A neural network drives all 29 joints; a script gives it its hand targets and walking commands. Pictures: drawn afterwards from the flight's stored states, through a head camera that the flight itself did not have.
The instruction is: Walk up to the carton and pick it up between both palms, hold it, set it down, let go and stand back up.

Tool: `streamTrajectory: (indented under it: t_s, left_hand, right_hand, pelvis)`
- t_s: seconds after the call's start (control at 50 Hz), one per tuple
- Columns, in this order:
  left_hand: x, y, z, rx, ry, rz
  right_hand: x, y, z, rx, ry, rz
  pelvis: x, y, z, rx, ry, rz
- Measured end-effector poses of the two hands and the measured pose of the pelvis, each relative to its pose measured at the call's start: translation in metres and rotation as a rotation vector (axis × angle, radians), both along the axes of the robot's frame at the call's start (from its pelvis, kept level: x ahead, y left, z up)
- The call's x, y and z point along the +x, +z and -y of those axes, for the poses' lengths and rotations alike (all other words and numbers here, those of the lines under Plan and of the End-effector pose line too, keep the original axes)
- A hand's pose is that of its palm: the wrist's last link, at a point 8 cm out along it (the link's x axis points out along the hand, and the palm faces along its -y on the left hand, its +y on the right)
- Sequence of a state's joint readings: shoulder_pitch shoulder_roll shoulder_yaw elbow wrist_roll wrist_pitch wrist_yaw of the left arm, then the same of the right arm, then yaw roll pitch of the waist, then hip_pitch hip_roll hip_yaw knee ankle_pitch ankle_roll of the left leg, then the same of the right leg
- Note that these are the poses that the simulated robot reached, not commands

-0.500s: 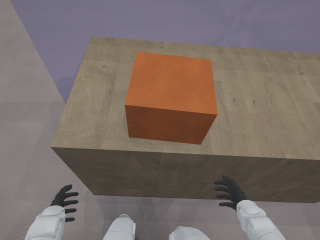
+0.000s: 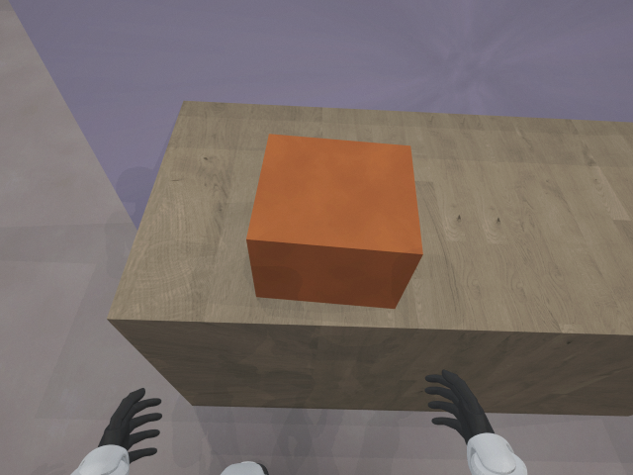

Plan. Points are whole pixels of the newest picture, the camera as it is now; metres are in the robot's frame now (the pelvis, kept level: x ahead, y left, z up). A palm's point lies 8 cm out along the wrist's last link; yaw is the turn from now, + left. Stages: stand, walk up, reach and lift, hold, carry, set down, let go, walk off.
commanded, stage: reach and lift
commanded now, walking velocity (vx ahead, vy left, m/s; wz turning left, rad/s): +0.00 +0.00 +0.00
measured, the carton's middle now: (332, 222) +0.49 -0.02 -0.04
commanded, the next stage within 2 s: none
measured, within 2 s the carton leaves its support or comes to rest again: neither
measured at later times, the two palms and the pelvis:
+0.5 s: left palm (130, 440) +0.17 +0.24 -0.08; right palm (482, 427) +0.18 -0.20 -0.06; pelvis +0.01 +0.02 +0.01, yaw -2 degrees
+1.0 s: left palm (135, 396) +0.21 +0.24 -0.04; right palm (489, 395) +0.22 -0.21 -0.04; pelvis +0.03 +0.01 +0.01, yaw -2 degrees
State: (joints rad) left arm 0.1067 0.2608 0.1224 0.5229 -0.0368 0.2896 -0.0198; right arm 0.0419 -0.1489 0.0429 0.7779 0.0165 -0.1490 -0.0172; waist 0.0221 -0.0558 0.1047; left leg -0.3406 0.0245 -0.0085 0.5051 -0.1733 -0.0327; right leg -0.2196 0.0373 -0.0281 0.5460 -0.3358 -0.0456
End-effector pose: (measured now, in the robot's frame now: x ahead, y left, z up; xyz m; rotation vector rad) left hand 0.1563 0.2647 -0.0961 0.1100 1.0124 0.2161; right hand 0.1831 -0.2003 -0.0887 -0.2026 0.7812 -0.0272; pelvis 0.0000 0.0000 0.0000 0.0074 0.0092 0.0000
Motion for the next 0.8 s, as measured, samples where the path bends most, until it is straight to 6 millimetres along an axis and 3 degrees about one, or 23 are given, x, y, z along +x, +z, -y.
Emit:
streamTrajectory:
  t_s: [0.18,0.4,0.8]
  left_hand:
    - [0.004,0.007,0.007,-0.032,-0.021,0.099]
    - [0.008,0.014,0.02,-0.044,-0.047,0.219]
    - [0.029,0.037,0.021,-0.026,-0.071,0.428]
  right_hand:
    - [-0.003,0.017,0.011,-0.008,-0.034,0.061]
    - [-0.005,0.029,-0.001,0.02,-0.034,0.124]
    - [0.018,0.045,0.006,0.071,-0.095,0.283]
  pelvis:
    - [0.007,0.006,-0.014,-0.006,-0.014,0.011]
    - [0.01,0.009,-0.021,-0.008,-0.02,0.04]
    - [0.02,0.008,-0.019,-0.003,-0.032,0.045]
